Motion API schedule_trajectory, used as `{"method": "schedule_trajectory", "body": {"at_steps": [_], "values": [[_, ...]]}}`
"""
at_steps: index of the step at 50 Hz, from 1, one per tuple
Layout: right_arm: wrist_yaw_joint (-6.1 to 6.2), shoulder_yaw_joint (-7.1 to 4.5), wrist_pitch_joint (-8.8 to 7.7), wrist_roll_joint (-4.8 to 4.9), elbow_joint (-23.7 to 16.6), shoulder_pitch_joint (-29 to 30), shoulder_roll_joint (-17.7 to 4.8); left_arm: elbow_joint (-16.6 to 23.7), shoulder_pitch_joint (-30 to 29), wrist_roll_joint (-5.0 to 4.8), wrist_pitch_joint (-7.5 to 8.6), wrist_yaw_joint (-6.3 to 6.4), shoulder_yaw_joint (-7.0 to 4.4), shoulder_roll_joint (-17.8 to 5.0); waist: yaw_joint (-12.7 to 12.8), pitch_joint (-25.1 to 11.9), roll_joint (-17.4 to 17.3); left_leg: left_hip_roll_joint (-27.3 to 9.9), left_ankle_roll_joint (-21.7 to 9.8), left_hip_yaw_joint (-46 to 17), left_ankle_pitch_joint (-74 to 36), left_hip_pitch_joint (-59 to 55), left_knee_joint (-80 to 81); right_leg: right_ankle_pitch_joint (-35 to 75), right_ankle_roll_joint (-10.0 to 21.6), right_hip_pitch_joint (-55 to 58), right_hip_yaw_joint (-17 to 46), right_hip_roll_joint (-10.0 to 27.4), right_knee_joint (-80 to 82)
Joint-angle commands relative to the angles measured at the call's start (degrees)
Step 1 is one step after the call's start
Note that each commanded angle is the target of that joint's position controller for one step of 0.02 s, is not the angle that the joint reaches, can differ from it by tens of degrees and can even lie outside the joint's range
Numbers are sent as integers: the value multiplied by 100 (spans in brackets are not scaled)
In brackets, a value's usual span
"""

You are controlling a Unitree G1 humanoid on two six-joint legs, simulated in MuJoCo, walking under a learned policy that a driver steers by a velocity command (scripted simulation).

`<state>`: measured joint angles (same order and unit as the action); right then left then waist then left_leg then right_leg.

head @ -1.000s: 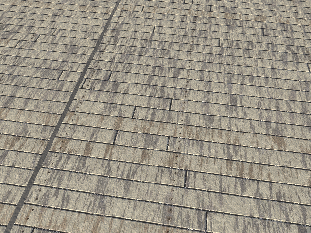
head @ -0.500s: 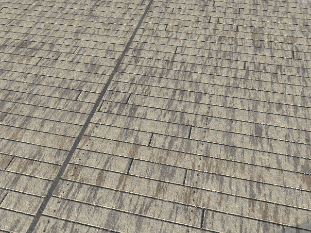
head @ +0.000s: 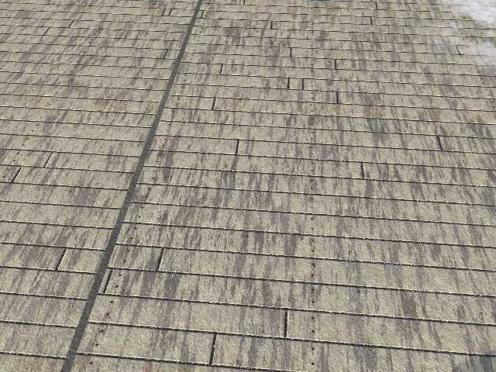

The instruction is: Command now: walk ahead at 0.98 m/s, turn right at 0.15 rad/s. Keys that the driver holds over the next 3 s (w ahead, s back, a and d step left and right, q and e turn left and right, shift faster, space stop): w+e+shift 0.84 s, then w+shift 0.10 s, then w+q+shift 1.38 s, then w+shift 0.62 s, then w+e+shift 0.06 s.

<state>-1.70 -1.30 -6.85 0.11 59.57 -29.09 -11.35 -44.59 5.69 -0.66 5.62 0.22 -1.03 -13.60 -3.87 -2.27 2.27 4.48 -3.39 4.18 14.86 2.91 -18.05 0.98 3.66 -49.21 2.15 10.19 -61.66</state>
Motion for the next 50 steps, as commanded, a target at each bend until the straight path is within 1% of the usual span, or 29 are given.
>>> {"method": "schedule_trajectory", "body": {"at_steps": [1,6,9,10,11,12,13,14,15,16,17,18,20,21,24,26,31,33,34,35,36,37,38,39,41,43,45,47,50], "values": [[158,-69,-160,8,-495,421,-807,304,-387,-45,97,-80,-21,-237,229,946,-226,-1349,-746,-639,-760,963,1524,1323,-53,390,-255,-106,1280],[215,-91,-8,-45,-433,74,-1026,639,-1079,-202,144,-393,-11,-161,57,1238,-442,-1647,-351,326,-2126,-783,1390,1239,262,386,-429,-599,2765],[270,-184,161,-283,-634,270,-1364,755,-663,-222,122,-501,-224,-616,544,482,-939,-1794,-183,606,-6603,-1569,-61,93,514,1531,-1150,-1340,2408],[298,-230,243,-349,-740,504,-1501,540,415,-246,57,-491,-362,-902,1117,-68,-1207,-1852,-172,630,-7689,-1514,-1379,-360,674,2533,-1167,-1518,2192],[324,-245,295,-296,-937,920,-1580,105,1974,-202,-20,-444,-543,-1278,1859,-731,-1080,-1671,-44,642,-7502,-608,-3268,-348,857,4406,-849,-1520,2465],[292,-77,146,-315,-1246,473,-980,59,2541,-130,-123,-349,-719,-1930,1475,-1318,778,-913,233,456,-4078,1613,-5700,-1713,1451,6386,1318,-591,2597],[68,190,-173,-67,-1371,-83,-169,103,2266,-33,-68,-367,-622,-1688,748,-2040,1760,26,271,-881,1192,3814,-7226,-4539,2450,7805,4805,582,4080],[57,4,-398,148,-1628,1001,-1045,4,2535,8,-24,-297,-543,-1064,1208,-1630,1003,-223,-155,-1384,784,4137,-7139,-4464,1811,7548,4978,341,4841],[81,-14,-475,195,-1878,1572,-1062,16,2274,85,39,-312,-471,-915,1028,-846,353,-443,-305,-1341,467,4323,-6803,-3542,1480,6762,4298,196,4817],[131,13,-517,89,-1977,1796,-927,105,1934,73,97,-369,-422,-791,736,-586,-507,-632,-348,-1363,277,4099,-6390,-2786,1434,5913,3844,28,4787],[152,4,-504,-22,-2008,1833,-870,194,1630,57,122,-388,-408,-761,478,-320,-720,-775,-300,-1324,199,3606,-5946,-1708,1425,4972,3132,-290,4651],[139,-33,-393,-39,-2011,1662,-778,274,1303,57,93,-372,-325,-568,171,-110,-736,-887,-214,-1334,96,3410,-5770,-1835,1346,4395,2751,-610,4871],[156,-79,-251,-83,-2099,1555,-848,354,1131,-53,67,-265,-361,-681,-26,271,-391,-1010,125,-1222,167,3356,-5171,-1790,1534,3626,2648,-660,5110],[184,-81,-203,-127,-2166,1849,-881,332,1356,-138,81,-244,-289,-470,104,497,-517,-1047,238,-1077,42,3236,-4832,-1201,1428,3222,2174,-850,5024],[241,-30,-224,-186,-2678,3002,-706,370,1518,-78,59,-17,-351,-731,459,872,-154,-779,527,-825,-1496,2883,-2952,-965,1339,2388,2005,-1088,5168],[226,-20,-227,-124,-2895,3424,-550,320,1730,-128,14,-12,-373,-763,706,792,109,-472,570,-662,-2170,2317,-1891,-939,1049,2290,1867,-1257,5008],[222,-303,-286,203,-3168,3624,-1061,224,1810,-248,-47,64,-466,-778,752,576,412,-326,604,-1133,-1949,1901,-787,-945,812,3667,2676,-914,4188],[240,-522,-348,264,-2990,2583,-1430,271,1640,-141,-144,72,-507,-812,152,-86,469,-342,372,-1026,-1461,875,-794,706,566,4176,2574,-958,2934],[288,-582,-297,289,-2798,1274,-1527,459,1320,36,-176,3,-424,-682,-532,-1082,478,-801,163,-1192,-915,-755,-1279,999,378,3714,2244,-1099,1467],[323,-593,-223,170,-2625,169,-1753,632,1671,137,-183,-42,-239,-26,-508,-2053,-731,-1903,-244,-2801,943,-2834,-1269,-1528,252,2175,1653,-1609,-521],[171,-624,-235,-32,-2467,219,-2020,885,2473,-361,-100,-49,-74,47,70,-2430,-3670,-3116,-1015,-6257,3373,-3559,40,-3275,130,377,1178,-1613,-2002],[181,-504,-169,-60,-2724,723,-1230,683,2080,-430,-179,34,-136,-501,-177,-1461,-2514,-2814,-777,-5851,4067,-2862,240,-2630,95,-146,996,-1036,-2452],[220,-449,-88,-11,-2648,868,-990,779,1343,-230,-205,18,-195,-794,-315,-641,-1408,-2533,-535,-4583,2886,-2002,216,-2215,71,-176,701,-928,-2410],[210,-472,-25,-75,-2509,858,-1131,889,807,-40,-209,4,-207,-727,-302,-225,-248,-2262,-396,-3635,1404,-1228,201,-2040,82,141,545,-722,-2153],[187,-408,-54,-134,-2271,1195,-979,1067,746,-122,-254,-80,-244,-585,120,226,-409,-2031,-470,-2770,545,-132,436,-1771,103,504,598,-279,-1734],[84,-336,-89,18,-2051,1251,-689,1142,748,-224,-374,-102,-212,-373,253,395,-564,-1783,-395,-1981,164,221,601,-1832,142,472,503,-135,-1637],[43,-367,-114,44,-1824,1128,-862,1262,591,-155,-357,-129,-137,-205,356,626,-553,-1834,-549,-1669,-325,439,768,-1405,109,194,573,-140,-1384],[36,-370,-126,-63,-1708,1063,-953,1238,440,-157,-331,-117,-141,-271,397,813,-265,-1789,-600,-1251,-727,497,952,-822,60,-36,783,-301,-914],[51,-320,-99,16,-1476,693,-1049,1441,-340,-43,-178,-219,-104,-386,296,1157,-157,-1669,-660,-797,-1410,488,1189,3,74,29,290,-431,526]]}}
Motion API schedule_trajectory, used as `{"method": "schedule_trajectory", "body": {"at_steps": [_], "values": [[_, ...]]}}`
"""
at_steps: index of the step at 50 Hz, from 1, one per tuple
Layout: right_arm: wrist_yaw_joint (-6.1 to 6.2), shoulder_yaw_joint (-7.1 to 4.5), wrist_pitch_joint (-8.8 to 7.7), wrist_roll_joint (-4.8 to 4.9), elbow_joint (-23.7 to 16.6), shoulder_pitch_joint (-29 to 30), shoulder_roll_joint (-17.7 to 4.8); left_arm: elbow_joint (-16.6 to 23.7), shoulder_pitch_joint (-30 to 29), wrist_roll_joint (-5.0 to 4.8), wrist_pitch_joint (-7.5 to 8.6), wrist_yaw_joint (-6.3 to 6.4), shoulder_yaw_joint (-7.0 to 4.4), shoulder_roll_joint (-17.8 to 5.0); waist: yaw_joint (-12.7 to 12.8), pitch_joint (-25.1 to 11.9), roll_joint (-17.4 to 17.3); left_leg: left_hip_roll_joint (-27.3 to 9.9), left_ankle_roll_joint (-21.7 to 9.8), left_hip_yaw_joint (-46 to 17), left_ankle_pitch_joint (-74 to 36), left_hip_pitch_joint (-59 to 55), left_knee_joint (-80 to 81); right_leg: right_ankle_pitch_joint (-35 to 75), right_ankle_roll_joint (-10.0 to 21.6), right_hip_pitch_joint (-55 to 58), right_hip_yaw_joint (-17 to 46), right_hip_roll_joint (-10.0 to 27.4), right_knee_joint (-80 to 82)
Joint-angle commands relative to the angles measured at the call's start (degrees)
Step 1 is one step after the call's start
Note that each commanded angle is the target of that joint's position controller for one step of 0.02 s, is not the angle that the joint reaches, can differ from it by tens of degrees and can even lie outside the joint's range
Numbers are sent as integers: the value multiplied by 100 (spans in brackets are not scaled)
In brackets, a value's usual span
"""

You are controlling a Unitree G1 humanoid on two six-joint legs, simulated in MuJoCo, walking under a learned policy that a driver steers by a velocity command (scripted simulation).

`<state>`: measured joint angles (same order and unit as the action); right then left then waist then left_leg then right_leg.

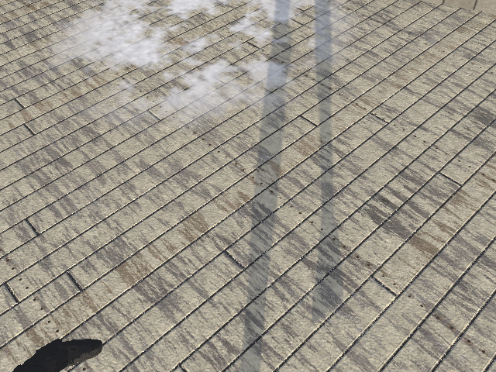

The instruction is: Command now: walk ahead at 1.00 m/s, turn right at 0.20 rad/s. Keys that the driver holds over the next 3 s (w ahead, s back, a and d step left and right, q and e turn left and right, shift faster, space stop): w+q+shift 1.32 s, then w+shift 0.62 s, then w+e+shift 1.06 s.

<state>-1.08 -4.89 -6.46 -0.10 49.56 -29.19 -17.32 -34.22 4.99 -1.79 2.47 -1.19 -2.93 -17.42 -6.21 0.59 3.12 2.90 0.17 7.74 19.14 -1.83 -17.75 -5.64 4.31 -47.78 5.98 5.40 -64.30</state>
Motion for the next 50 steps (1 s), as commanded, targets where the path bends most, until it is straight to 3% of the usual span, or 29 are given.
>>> {"method": "schedule_trajectory", "body": {"at_steps": [1,4,6,7,8,9,10,11,12,13,14,16,19,22,27,29,31,32,33,34,35,36,37,39,40,43,45,47,50], "values": [[4,66,-110,122,-375,488,-484,512,-627,125,207,-134,110,14,439,896,-159,-1499,-1011,-1122,-1899,913,1297,933,18,110,-446,83,1309],[47,77,-22,207,-217,60,-794,774,-1273,57,384,-302,160,80,215,1043,-331,-1722,-1054,-1121,-2519,469,1324,978,-47,684,-634,-82,2384],[95,102,67,151,-138,20,-913,830,-1228,25,456,-320,36,-179,423,751,-711,-1761,-934,-995,-4322,-34,828,459,-2,1389,-818,-465,2889],[102,172,74,52,-97,-98,-859,790,-838,15,450,-273,-94,-424,684,174,-1009,-1711,-920,-1018,-5983,-217,99,287,99,2270,-916,-751,2800],[127,104,135,84,-36,12,-1192,595,258,-16,440,-198,-233,-664,1386,-360,-1491,-1694,-814,-902,-6795,111,-1034,-30,240,3585,-967,-881,3023],[160,137,124,27,-127,279,-1162,275,1608,7,354,-73,-377,-941,2129,-933,-1563,-1498,-559,-835,-5864,1486,-2675,50,319,5564,-476,-378,2721],[110,433,37,-78,-374,-526,112,66,2329,293,350,24,-515,-1706,1572,-2347,216,-577,-284,-1014,-1161,3579,-5285,-1405,892,8027,2214,1500,2872],[92,457,-96,219,-335,-642,96,-15,2647,323,375,-24,-416,-1297,1619,-3559,851,-435,-416,-1942,847,3940,-6162,-3414,1017,8117,4137,1988,4184],[149,266,-90,504,-595,380,-316,-239,2474,223,390,-46,-313,-922,1639,-2099,736,-568,-413,-1733,522,4686,-6616,-3471,685,7227,3654,1704,4752],[193,250,-62,492,-761,879,-298,-365,2056,148,400,-53,-233,-641,1481,-999,415,-800,-378,-1518,67,5082,-6550,-2677,557,6254,2646,1623,4763],[206,233,0,338,-760,1055,-231,-441,1655,187,410,-61,-174,-400,1201,-508,75,-1052,-369,-1431,-320,4824,-6338,-1882,461,5293,1832,1426,4835],[96,197,248,321,-635,564,101,-605,1139,317,462,-111,-103,108,600,-276,484,-1368,-386,-1487,-730,4009,-6109,-1087,323,4144,566,1038,5048],[61,172,565,323,-748,885,177,-738,658,204,515,-81,-132,166,406,434,265,-1527,-290,-1398,-799,4195,-5925,-207,190,3398,-642,965,5458],[36,180,597,199,-1011,1303,107,-809,579,301,521,53,-185,-115,294,814,145,-1444,-195,-1299,-1802,4563,-5138,205,242,3335,-1394,826,5708],[-273,183,495,180,-1323,2115,-128,-833,726,228,448,202,-329,-857,408,995,-404,-1217,-539,-475,-2604,4300,-3337,1210,49,4407,-2259,933,5776],[-307,36,474,236,-1340,1960,-474,-800,766,195,310,207,-419,-1223,232,555,-232,-632,-748,212,-2239,3457,-3114,4041,-53,5033,-2377,880,5030],[-237,-227,608,347,-1110,748,-1018,-653,649,41,172,204,-470,-1441,-437,-256,199,0,-1021,513,-1343,1876,-3404,6999,2,5168,-2385,913,3049],[-184,-423,672,345,-837,-588,-1370,-593,392,-39,181,169,-468,-1477,-1112,-748,309,59,-1264,134,-1272,70,-2950,6483,-83,4278,-2115,983,1398],[-89,-482,733,394,-592,-918,-1572,-611,265,24,271,111,-233,-689,-1102,-219,-928,-61,-1456,-706,-1183,-454,-2473,1527,-422,3029,-1970,-18,-1298],[-130,-351,585,180,-732,-148,-1699,-200,1163,116,509,21,52,448,448,-538,-3121,-750,-2415,-3729,48,-1290,-1268,-2995,-580,681,-862,-1121,-3222],[-212,-210,401,100,-1067,64,-1195,126,732,20,738,17,84,-97,235,-1291,-2370,-1500,-2526,-5726,1745,-1437,260,-2573,-212,201,176,-1004,-3180],[-248,-148,269,78,-1072,34,-856,191,-99,-103,824,38,-51,-539,87,-537,-1082,-1522,-2067,-5766,2307,-767,689,-1984,54,19,145,-791,-2653],[-285,-131,148,60,-1096,280,-822,242,-116,-92,844,76,-35,-429,464,-255,-353,-1543,-1982,-5703,2139,-10,670,-1566,98,182,227,-600,-2114],[-247,-72,55,72,-1304,873,-652,98,58,184,709,126,-54,-362,803,-58,202,-909,-1784,-4334,553,1380,226,-1128,-41,1197,342,-240,-1308],[-159,-85,76,60,-1353,1081,-742,93,281,188,605,127,-77,-289,1035,-104,-103,-850,-1844,-4187,676,1597,410,-1025,-206,1284,366,-175,-944],[41,19,66,232,-1286,699,-399,228,-464,286,462,206,-79,-273,615,326,21,-454,-1742,-3214,-740,2052,527,-609,-576,1432,47,-147,428],[178,25,159,213,-1192,588,-400,479,-1100,299,486,193,-24,9,384,435,-304,-256,-1640,-3017,-913,2118,483,367,-760,1458,-76,-369,1654],[212,5,240,226,-1117,504,-418,654,-1531,217,526,115,-10,131,134,426,-619,-123,-1421,-2878,-1023,2099,329,824,-844,1746,-268,-628,2705],[221,-47,270,276,-957,412,-432,778,-1685,45,616,46,-162,-116,2,258,-871,-224,-1229,-3231,-690,1902,174,1212,-876,2467,-182,-847,3534]]}}
Over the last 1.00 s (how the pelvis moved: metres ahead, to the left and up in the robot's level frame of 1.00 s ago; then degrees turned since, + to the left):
0.84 -0.21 -0.01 -46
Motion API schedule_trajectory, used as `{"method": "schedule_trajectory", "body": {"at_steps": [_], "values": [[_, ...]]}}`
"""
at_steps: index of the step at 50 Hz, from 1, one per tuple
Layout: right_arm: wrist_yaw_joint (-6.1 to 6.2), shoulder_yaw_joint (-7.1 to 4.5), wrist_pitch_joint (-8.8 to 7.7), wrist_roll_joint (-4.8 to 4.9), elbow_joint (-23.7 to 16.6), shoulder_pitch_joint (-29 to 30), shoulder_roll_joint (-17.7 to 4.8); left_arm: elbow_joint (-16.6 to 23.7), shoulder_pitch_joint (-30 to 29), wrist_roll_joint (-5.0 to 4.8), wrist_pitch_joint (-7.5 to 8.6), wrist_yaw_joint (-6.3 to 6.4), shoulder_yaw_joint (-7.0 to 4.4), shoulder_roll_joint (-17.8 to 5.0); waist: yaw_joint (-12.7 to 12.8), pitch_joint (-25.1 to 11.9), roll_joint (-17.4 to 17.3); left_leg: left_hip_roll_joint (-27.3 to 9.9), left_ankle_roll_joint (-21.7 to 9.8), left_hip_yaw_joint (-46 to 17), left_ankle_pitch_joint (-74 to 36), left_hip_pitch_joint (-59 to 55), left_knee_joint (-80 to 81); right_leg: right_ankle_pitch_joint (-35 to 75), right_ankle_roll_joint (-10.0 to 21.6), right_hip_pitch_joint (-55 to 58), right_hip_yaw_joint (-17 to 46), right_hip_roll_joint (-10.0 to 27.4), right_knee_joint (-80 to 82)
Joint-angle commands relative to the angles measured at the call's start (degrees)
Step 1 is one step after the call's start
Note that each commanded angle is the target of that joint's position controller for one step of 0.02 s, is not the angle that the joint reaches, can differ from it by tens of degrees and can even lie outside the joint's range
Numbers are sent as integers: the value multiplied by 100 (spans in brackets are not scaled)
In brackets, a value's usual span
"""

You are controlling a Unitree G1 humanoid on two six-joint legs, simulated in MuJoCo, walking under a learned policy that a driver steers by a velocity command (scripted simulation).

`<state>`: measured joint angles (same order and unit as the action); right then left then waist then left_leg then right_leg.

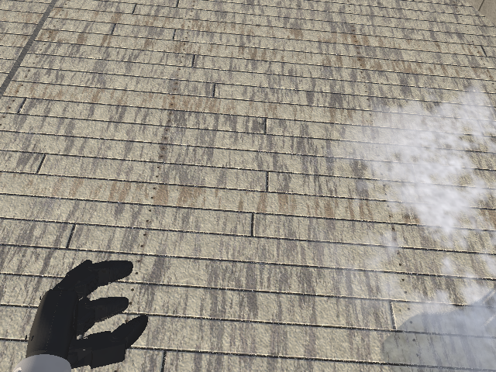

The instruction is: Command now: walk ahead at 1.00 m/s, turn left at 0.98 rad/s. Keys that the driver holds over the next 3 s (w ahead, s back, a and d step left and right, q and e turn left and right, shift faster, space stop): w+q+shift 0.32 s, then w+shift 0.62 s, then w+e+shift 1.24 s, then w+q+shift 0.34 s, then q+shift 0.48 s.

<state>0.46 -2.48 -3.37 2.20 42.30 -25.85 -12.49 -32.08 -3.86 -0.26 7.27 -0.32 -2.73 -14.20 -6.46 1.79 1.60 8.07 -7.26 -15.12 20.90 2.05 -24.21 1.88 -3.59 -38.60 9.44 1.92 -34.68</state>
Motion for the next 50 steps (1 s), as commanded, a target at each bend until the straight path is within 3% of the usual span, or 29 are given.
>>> {"method": "schedule_trajectory", "body": {"at_steps": [1,3,5,6,7,8,9,10,11,12,14,16,21,25,27,29,30,31,32,33,34,35,36,37,39,41,43,45,50], "values": [[103,-324,-37,70,-205,146,-955,576,-750,-173,162,-45,-243,-564,100,140,-916,-855,-437,-1151,-861,1265,604,447,-63,1631,-337,-423,719],[147,-389,-5,55,-217,329,-1007,521,-372,-257,219,-25,-392,-891,397,9,-1018,-1023,-338,-1325,-2018,604,102,-21,53,1832,-338,-377,851],[26,-339,35,-171,-480,830,-970,139,1659,-264,197,77,-567,-1200,1512,-1385,-934,-778,-18,-938,-3570,912,-2090,-642,379,4188,-306,-39,447],[-55,-98,20,-390,-627,627,-238,-54,2922,-192,90,135,-535,-1455,1662,-2367,36,-467,53,-519,-663,2215,-4207,-2131,524,6229,971,1033,28],[-62,35,-22,239,-890,-527,7,-209,2891,124,133,-37,-571,-1793,809,-2934,3388,-136,253,-74,1313,4187,-5914,-4738,1466,7221,4849,2363,1730],[31,-18,52,304,-607,-110,-634,47,2372,97,98,-51,-441,-994,1089,-2012,2234,-750,292,238,537,4652,-6250,-5777,1332,6534,4546,2088,2032],[18,-115,77,72,-722,734,-1073,-9,2148,5,34,1,-370,-703,1286,-1206,1182,-864,315,556,28,4703,-6110,-4671,1148,5676,3276,1815,1978],[-1,-136,95,-104,-791,1184,-1060,-149,2139,57,-22,9,-367,-791,1243,-763,-16,-1071,317,691,-206,4370,-5897,-3348,997,4877,2327,1560,1924],[-60,-143,74,-149,-923,1383,-962,-310,2044,106,-30,15,-365,-822,1080,-389,-138,-1294,311,657,-399,4220,-5539,-2522,1039,4273,1719,1422,1946],[-109,-150,105,-60,-960,1353,-851,-436,1992,148,10,17,-318,-713,930,-232,5,-1502,279,623,-471,3979,-5348,-2095,969,3862,1220,1284,2049],[-137,-125,205,97,-1049,1387,-676,-678,1992,23,39,-40,-243,-462,809,-62,264,-1693,226,763,-418,4168,-5294,-1658,937,3655,522,1194,2175],[-184,-73,256,70,-1151,1527,-566,-841,1983,-34,39,-42,-255,-554,719,191,202,-1812,259,825,-680,4558,-5265,-1194,987,3496,-22,1233,2343],[-257,-9,110,-6,-1246,2213,-591,-1128,2357,137,53,-45,-210,-805,790,745,-283,-1422,331,969,-2042,4627,-3810,-36,1044,3220,-1185,1017,2794],[-481,62,-104,-17,-1576,3237,-477,-1511,3092,0,-49,6,-172,-1099,1027,951,-264,-980,46,1777,-2291,4108,-2038,1770,886,3932,-1722,1129,2931],[-511,-27,-125,-12,-1651,3198,-631,-1571,3124,-4,-114,87,-188,-1465,765,606,379,-559,-85,2240,-1759,3351,-1889,4927,959,4361,-1926,1334,2331],[-448,-279,-50,-24,-1486,2077,-1121,-1635,2989,53,-247,165,-192,-1648,-72,-129,966,-257,-362,2256,-1109,2081,-1630,6664,1033,4722,-1903,1528,767],[-351,-472,12,12,-1044,572,-1439,-1606,2639,51,-320,207,-180,-1645,-890,-811,912,-281,-587,2116,-1784,286,-946,6595,932,4153,-2010,1404,-738],[-235,-638,126,30,-772,-469,-1834,-1413,2434,104,-230,273,-74,-1294,-1194,-1508,0,-929,-755,854,-2003,-2131,-1098,3219,713,2327,-2001,637,-3325],[-278,-521,4,-146,-739,67,-2074,-1193,3817,-57,3,69,234,-251,237,-2602,-1593,-2709,-1773,-3007,595,-3666,-147,-2941,617,79,-775,-261,-5229],[-274,-421,-44,-236,-642,-270,-1301,-1173,2859,-336,201,27,46,-1017,-348,-2772,-825,-2474,-1480,-3325,1583,-3207,562,-2705,875,-23,70,-130,-5384],[-293,-359,-135,-269,-416,-96,-1201,-842,2150,-508,210,34,38,-908,-129,-1279,-564,-2392,-1237,-2512,945,-2116,914,-2537,868,-517,-167,44,-5111],[-302,-299,-241,-218,-376,330,-1025,-773,1843,-369,199,92,98,-709,154,-714,96,-2204,-1064,-1815,185,-1184,958,-2240,896,-430,-133,391,-4494],[-327,-216,-278,-263,-350,655,-788,-863,1764,-221,153,103,86,-595,392,-237,229,-1864,-897,-1049,-498,-325,955,-1996,859,-174,-241,515,-4129],[-332,-149,-290,-362,-349,876,-570,-921,2136,-199,49,35,82,-540,752,-188,-178,-1762,-905,-785,-516,274,1088,-1752,802,140,-200,663,-3989],[-321,-102,-319,-222,-270,946,-386,-1012,2226,-140,-132,-7,78,-467,914,15,-221,-1595,-843,-334,-689,880,1373,-1656,664,217,-328,842,-3680],[-259,-165,-370,-149,-126,747,-716,-780,1744,-11,-183,-8,168,-319,873,406,-405,-1587,-858,34,-1346,1317,1570,-1239,441,-162,-521,930,-3089],[-160,-132,-382,-226,-62,553,-665,-570,965,37,-148,-2,163,-429,615,643,-151,-1330,-734,515,-1660,1399,1748,-222,302,-416,-717,825,-2161],[-91,-151,-412,-158,-24,333,-798,-414,390,51,-25,-111,266,-279,362,748,-230,-1218,-615,888,-1892,1708,1890,990,306,263,-1013,620,-843],[-60,-186,-313,-124,375,-191,-1159,-123,-299,-174,50,-305,150,-572,246,635,-442,-1702,-275,1319,-3522,-317,1864,1208,681,413,-1303,-15,701]]}}
Over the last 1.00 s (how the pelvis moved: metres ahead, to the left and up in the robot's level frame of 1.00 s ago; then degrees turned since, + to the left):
0.82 0.20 0.01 46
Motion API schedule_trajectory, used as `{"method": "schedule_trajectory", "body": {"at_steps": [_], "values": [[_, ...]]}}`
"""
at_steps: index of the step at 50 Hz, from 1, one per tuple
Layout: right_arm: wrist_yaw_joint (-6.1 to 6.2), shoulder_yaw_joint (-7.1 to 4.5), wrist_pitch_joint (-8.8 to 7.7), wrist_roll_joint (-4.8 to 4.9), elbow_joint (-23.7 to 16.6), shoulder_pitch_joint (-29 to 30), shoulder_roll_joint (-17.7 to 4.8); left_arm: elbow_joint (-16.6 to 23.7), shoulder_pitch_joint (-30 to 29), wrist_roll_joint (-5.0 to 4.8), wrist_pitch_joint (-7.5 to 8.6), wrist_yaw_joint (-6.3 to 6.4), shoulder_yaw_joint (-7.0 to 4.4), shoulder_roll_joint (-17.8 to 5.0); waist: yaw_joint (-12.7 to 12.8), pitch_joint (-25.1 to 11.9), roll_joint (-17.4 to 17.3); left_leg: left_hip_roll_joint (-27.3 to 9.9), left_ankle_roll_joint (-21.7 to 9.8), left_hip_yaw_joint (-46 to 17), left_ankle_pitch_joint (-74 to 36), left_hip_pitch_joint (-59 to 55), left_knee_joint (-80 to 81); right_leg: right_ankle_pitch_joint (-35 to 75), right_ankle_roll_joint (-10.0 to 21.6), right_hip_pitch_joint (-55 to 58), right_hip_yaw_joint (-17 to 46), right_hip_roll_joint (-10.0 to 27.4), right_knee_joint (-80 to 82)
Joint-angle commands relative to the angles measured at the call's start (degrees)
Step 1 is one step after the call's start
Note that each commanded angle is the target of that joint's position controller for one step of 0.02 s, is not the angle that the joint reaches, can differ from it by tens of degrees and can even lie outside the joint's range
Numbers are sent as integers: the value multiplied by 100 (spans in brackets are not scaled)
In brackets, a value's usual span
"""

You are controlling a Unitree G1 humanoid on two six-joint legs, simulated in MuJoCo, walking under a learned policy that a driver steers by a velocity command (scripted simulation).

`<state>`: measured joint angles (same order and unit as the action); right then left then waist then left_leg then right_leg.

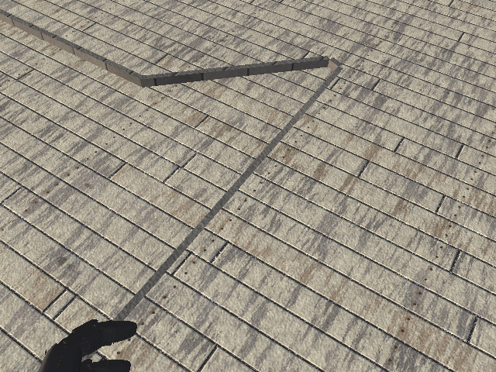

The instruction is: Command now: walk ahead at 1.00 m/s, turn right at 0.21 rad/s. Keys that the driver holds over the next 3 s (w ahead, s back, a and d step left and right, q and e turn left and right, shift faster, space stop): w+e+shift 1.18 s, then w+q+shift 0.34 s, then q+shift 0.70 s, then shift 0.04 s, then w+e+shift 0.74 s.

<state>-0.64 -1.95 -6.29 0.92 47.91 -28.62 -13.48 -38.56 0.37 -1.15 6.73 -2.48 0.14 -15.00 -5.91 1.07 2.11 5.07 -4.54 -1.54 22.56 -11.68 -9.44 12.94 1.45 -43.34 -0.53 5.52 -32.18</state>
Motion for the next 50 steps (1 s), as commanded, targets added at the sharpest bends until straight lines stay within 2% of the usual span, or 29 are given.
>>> {"method": "schedule_trajectory", "body": {"at_steps": [1,3,4,5,6,7,8,9,12,15,18,23,25,26,27,28,29,31,32,33,34,36,39,42,45,47,48,49,50], "values": [[61,-246,39,-105,-151,84,-1132,540,-575,-101,93,-113,-224,-649,337,397,-618,-1480,-392,104,-5102,496,-23,-306,310,1028,-474,-677,359],[116,-269,182,-388,-140,210,-1287,398,558,-205,-24,-76,-436,-1033,1085,-538,-1234,-1616,-150,306,-8109,-87,-1692,-1130,568,2115,-699,-1101,-204],[149,-268,253,-443,-237,681,-1335,64,1905,-208,-132,-12,-540,-1223,1837,-1115,-1296,-1578,13,518,-8707,462,-3329,-1074,732,3548,-587,-1004,-252],[216,-222,166,-477,-471,1067,-1230,-145,3173,-115,-283,52,-671,-1583,2394,-1785,-280,-1015,242,642,-7454,2211,-5901,-1517,1021,5644,606,-444,-544],[-16,130,-13,-167,-545,-604,53,-360,2920,-58,-110,-111,-653,-1819,906,-2788,2029,-50,654,-466,401,5078,-8067,-4597,2662,7815,4749,1366,568],[-80,1,-201,58,-573,193,-928,-258,2998,39,-171,-6,-607,-1042,1510,-2944,1119,-140,298,-887,-25,5217,-8041,-5833,2171,7725,5597,989,1615],[-88,-49,-283,220,-916,1113,-1061,-261,2671,149,-134,41,-546,-904,1382,-1481,629,-406,161,-883,-176,5792,-7714,-5087,1807,6743,4687,841,1717],[-8,18,-353,29,-1097,1659,-959,-212,2346,119,-77,15,-513,-835,1198,-1048,-437,-644,3,-817,-347,5437,-6997,-4111,1600,5714,4096,595,1803],[9,9,-317,-187,-1154,1627,-690,-93,1777,125,-70,25,-449,-669,438,-199,-421,-823,197,-767,-356,4762,-6035,-2670,1787,3731,3080,-30,2010],[48,42,-236,-240,-1390,2212,-670,-95,1919,-93,-69,129,-417,-583,481,461,-419,-916,552,-421,-598,4566,-4679,-2082,1701,2480,2417,-298,2224],[3,131,-272,-231,-1758,3071,-407,-63,1916,-70,-124,283,-564,-962,760,598,24,-585,749,-202,-2717,3217,-2905,-2367,1365,1211,2105,-596,2331],[68,-138,-269,55,-1939,3415,-890,-257,2493,-230,-217,330,-602,-861,942,291,274,-434,794,-564,-2780,2726,-1794,-2542,899,2632,2649,-375,1507],[107,-378,-309,112,-1757,2255,-1259,-231,2354,-111,-311,308,-608,-879,216,-453,376,-511,552,-495,-2020,1734,-1848,-929,582,3160,2474,-473,-34],[161,-449,-266,116,-1570,908,-1388,-31,2103,84,-354,270,-508,-645,-452,-1513,267,-1125,301,-872,-1277,-24,-2436,-982,388,2435,2166,-623,-1704],[144,-513,-192,-113,-1424,219,-1914,138,3174,-28,-293,237,-258,242,75,-2672,-2103,-2722,-574,-3811,595,-2159,-1771,-4451,165,639,1515,-1300,-3987],[26,-505,-154,-68,-1287,229,-1783,256,3188,-361,-273,269,-172,-105,93,-2759,-3125,-3203,-874,-5766,2931,-2144,-857,-4279,171,-483,1190,-741,-5152],[68,-411,-100,-48,-1424,645,-1199,189,2455,-328,-317,324,-279,-566,-151,-1628,-2043,-2797,-623,-4837,2727,-1305,-669,-3701,141,-869,955,-482,-5397],[79,-328,-14,-170,-1186,905,-946,369,1389,-20,-340,273,-353,-703,-114,-374,-369,-2266,-291,-2750,158,283,-727,-3146,166,-623,679,-103,-4961],[63,-296,-29,-240,-1066,946,-831,445,1272,-5,-351,203,-370,-601,45,-95,-509,-2059,-207,-1995,-880,907,-725,-3032,196,-267,757,108,-4604],[39,-238,-41,-233,-950,1139,-627,501,1312,-123,-421,175,-381,-472,265,-41,-697,-1891,-182,-1664,-818,1078,-549,-2972,235,-207,712,201,-4531],[16,-225,-65,-157,-878,1234,-540,561,1384,-210,-490,147,-364,-379,405,-34,-946,-1953,-254,-1498,-908,1293,-433,-2984,242,-182,708,327,-4503],[-13,-212,-93,-42,-727,1273,-415,657,1170,-187,-599,93,-318,-258,462,236,-653,-1910,-241,-784,-1645,1499,-319,-2855,229,-469,629,462,-4443],[56,-276,-113,-151,-653,1501,-786,808,853,-101,-542,23,-286,-333,608,542,-418,-1857,-237,28,-2189,1829,52,-1838,110,-542,534,424,-3689],[106,-306,-105,-158,-509,1252,-1086,949,157,-75,-466,-107,-271,-417,382,786,-115,-1671,22,830,-2661,1673,264,-884,227,-222,-28,203,-2414],[158,-355,-36,-167,-390,917,-1510,1092,-251,-102,-383,-249,-318,-554,406,655,-295,-1622,334,1377,-5726,1216,-147,-858,527,771,-814,-402,-1376],[263,-428,93,-168,-389,793,-1859,1044,279,-166,-418,-252,-479,-861,920,143,-920,-1780,406,1457,-8707,787,-1391,-1587,661,1655,-1210,-928,-1440],[325,-402,136,-182,-480,876,-1801,768,1210,-208,-509,-216,-690,-1258,1432,-461,-1023,-1783,369,1439,-10336,1016,-2739,-1755,881,2936,-1224,-1244,-1718],[312,-479,197,-96,-733,1237,-2112,394,2661,-211,-522,-163,-847,-1548,2169,-958,-1232,-1708,335,1456,-10190,1261,-4187,-2098,1047,4007,-951,-1333,-1097],[301,-390,183,-144,-856,1375,-1791,187,3426,-258,-589,-58,-937,-1735,2468,-1109,-491,-1221,476,1423,-5977,2872,-6367,-2304,1312,5774,-15,-1054,-674]]}}
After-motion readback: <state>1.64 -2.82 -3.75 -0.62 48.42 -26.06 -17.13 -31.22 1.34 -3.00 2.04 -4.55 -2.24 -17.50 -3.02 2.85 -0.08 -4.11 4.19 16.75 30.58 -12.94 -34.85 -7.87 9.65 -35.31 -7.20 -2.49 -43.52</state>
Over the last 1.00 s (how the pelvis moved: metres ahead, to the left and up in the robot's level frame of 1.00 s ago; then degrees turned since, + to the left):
0.82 0.23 -0.02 31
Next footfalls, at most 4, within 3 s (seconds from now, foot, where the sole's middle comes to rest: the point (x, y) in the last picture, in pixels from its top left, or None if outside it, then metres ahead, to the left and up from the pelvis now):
0.08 right None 0.34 -0.11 -0.76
0.52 left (216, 273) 0.76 0.03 -0.76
1.00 right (345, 209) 0.96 -0.41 -0.76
1.46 left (388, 126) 1.34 -0.67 -0.76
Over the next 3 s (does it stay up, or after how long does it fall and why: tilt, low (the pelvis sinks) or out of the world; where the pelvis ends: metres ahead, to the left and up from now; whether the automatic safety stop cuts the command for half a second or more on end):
stays up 1.74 -1.05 0.00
